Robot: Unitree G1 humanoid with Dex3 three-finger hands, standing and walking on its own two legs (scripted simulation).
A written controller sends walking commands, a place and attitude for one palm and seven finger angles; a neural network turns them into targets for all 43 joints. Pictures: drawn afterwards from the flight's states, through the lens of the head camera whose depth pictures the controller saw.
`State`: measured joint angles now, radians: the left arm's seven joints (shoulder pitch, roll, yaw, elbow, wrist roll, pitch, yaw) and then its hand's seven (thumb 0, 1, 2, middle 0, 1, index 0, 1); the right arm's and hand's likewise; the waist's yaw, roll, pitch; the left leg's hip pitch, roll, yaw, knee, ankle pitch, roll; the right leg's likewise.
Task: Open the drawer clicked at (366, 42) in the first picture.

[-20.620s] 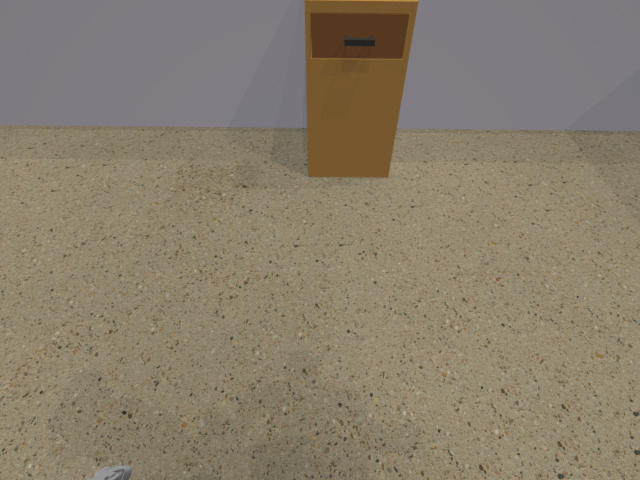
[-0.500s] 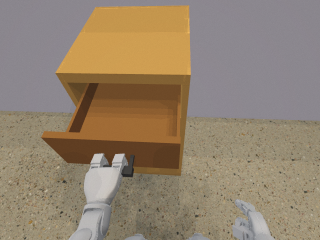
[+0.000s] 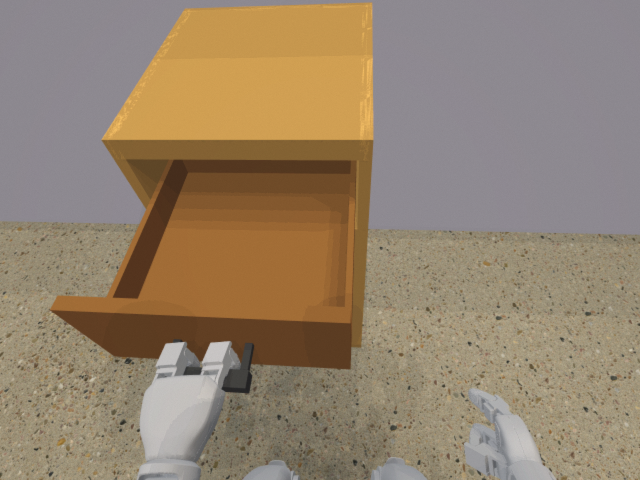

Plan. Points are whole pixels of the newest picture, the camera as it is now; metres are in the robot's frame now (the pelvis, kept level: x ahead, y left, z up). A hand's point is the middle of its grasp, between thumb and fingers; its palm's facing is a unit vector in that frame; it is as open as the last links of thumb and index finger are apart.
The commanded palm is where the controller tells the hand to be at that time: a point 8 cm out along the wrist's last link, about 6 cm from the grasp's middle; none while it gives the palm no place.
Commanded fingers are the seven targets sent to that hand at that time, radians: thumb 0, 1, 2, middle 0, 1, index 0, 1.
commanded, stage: pull the drawer open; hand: left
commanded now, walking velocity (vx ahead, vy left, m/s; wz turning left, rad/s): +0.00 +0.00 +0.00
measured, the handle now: (208, 363) +0.26 +0.17 -0.02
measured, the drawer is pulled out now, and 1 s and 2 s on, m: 0.26 0.30 0.30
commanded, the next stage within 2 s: open the thumb to release the handle in 0.60 s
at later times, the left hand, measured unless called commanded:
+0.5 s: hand (196, 449) +0.17 +0.17 -0.04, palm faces -0.05 -0.15 -0.99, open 6.0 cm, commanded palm +0.11 +0.18 +0.01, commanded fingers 0.00 0.90 0.90 -0.40 -1.35 -0.40 -1.35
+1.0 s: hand (198, 442) +0.18 +0.17 -0.03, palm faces -0.02 -0.13 -0.99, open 8.0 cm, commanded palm +0.14 +0.18 +0.01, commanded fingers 0.00 -0.22 0.42 -0.32 -1.23 -0.32 -1.23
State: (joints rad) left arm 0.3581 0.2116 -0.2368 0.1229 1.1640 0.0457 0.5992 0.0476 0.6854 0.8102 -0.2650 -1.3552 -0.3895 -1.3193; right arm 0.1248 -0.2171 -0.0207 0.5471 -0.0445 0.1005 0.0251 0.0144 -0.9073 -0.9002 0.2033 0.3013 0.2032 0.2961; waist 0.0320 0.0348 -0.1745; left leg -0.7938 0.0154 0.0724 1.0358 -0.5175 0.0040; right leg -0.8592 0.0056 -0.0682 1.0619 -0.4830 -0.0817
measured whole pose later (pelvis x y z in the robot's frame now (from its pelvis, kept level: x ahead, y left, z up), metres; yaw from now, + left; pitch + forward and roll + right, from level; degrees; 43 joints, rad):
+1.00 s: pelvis +0.00 -0.01 -0.02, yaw +0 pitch +18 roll +3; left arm 0.51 0.24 -0.17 -0.02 1.13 -0.05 0.60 0.01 0.36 0.67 -0.32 -1.31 -0.37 -1.28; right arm 0.13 -0.22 -0.01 0.51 -0.05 0.08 0.01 0.02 -0.91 -0.90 0.20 0.30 0.20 0.30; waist 0.07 0.04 -0.19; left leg -0.89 -0.01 0.03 1.12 -0.55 -0.02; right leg -0.97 0.01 -0.06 1.16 -0.52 -0.10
